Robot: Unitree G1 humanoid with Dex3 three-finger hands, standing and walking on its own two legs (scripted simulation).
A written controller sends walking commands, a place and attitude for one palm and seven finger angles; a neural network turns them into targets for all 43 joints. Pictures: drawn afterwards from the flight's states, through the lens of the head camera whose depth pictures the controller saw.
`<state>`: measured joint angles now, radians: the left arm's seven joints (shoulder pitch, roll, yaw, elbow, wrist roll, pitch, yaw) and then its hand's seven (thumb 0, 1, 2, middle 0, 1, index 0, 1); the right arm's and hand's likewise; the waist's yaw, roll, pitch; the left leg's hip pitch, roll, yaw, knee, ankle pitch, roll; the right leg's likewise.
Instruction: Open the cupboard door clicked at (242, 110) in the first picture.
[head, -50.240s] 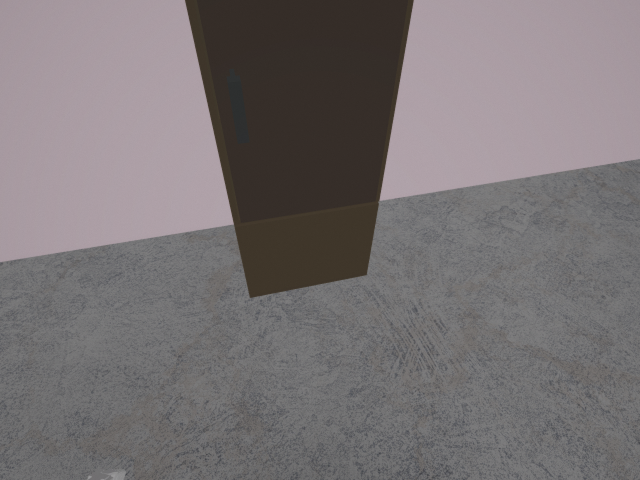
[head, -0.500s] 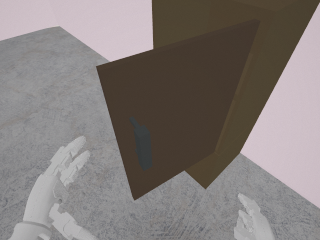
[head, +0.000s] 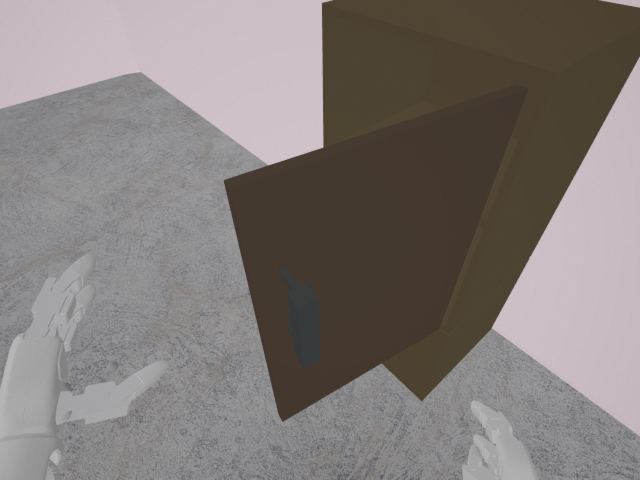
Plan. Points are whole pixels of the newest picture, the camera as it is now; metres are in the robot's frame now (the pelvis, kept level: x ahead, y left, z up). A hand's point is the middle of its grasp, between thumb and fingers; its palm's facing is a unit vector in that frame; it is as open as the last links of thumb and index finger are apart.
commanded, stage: draw the hand back to the body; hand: left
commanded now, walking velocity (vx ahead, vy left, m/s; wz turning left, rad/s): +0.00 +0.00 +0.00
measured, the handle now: (297, 316) +0.31 +0.08 +0.04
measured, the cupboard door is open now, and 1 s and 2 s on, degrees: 79 79 79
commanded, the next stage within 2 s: step back with the hand held close in 0.66 s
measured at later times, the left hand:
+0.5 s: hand (85, 337) +0.19 +0.25 +0.17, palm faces +0.46 -0.80 -0.39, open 7.6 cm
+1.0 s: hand (91, 335) +0.20 +0.25 +0.16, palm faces +0.38 -0.80 -0.46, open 7.4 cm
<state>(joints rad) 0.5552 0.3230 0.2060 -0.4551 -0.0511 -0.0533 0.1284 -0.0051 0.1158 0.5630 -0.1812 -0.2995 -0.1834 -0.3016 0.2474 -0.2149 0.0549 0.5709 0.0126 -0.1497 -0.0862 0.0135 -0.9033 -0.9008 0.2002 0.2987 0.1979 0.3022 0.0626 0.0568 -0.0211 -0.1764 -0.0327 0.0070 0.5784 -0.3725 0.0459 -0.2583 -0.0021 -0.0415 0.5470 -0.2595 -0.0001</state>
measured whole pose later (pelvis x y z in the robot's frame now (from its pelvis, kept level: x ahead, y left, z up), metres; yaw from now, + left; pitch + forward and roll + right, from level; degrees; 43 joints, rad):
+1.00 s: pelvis -0.01 -0.01 +0.01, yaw -2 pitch -1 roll -1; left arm 0.51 0.37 0.39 -0.39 -0.04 -0.18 0.12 0.01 0.89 0.90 -0.21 -0.30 -0.21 -0.30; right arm 0.17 -0.24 0.00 0.59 0.01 -0.06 -0.06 0.01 -0.90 -0.90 0.20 0.30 0.20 0.30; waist 0.02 0.05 0.02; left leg -0.16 0.00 0.04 0.46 -0.29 0.03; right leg -0.24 0.03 -0.01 0.39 -0.14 -0.02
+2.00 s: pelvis -0.17 +0.03 +0.00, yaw -1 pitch +1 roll -4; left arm 0.57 0.47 0.50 -0.58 -0.03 -0.24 0.16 0.01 0.89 0.90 -0.22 -0.30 -0.22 -0.30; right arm 0.18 -0.19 -0.03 0.62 -0.01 -0.13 -0.06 0.01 -0.91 -0.90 0.20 0.30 0.20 0.30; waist 0.01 -0.01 0.05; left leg -0.45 0.01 0.02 0.57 -0.13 0.07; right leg -0.47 0.10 0.05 1.08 -0.44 0.03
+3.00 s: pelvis -0.37 +0.02 +0.00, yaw -5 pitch -2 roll +2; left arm 0.52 0.40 0.43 -0.44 -0.01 -0.21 0.17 0.01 0.89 0.90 -0.21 -0.30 -0.21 -0.30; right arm 0.24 -0.19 0.00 0.66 0.00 -0.15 -0.09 0.01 -0.91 -0.90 0.20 0.30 0.20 0.30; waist 0.00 -0.04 -0.01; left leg -0.22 0.03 0.08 0.53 -0.28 -0.01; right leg -0.28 -0.03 -0.04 0.64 -0.37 0.01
